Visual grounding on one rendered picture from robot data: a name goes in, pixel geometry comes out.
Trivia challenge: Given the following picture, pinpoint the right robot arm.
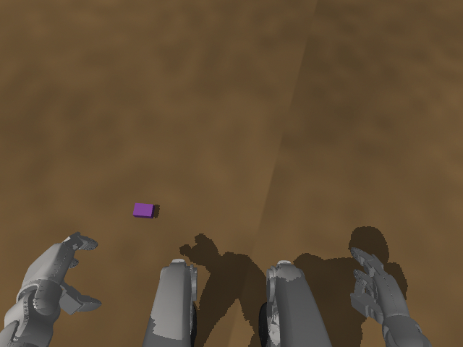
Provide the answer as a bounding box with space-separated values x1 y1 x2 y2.
382 315 432 347

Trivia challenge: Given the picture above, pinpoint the left robot arm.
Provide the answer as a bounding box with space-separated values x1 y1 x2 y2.
0 280 62 347

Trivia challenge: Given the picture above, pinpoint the small box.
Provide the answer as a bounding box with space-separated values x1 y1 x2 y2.
133 203 155 218

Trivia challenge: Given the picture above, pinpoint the right robot hand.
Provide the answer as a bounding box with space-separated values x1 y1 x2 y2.
350 247 410 324

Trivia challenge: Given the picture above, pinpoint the left robot hand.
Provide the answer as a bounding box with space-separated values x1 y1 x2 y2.
22 232 102 315

